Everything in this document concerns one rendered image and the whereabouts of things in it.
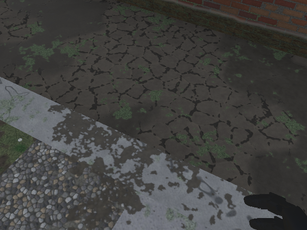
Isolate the right robot hand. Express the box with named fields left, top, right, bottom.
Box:
left=244, top=192, right=307, bottom=230

